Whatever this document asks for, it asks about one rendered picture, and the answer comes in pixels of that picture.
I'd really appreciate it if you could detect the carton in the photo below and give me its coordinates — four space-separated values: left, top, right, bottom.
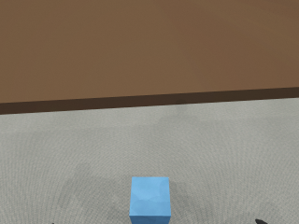
129 176 171 224

